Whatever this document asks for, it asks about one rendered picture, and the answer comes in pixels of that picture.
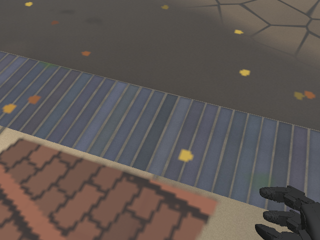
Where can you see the robot right hand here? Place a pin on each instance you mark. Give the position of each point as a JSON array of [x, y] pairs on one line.
[[304, 226]]

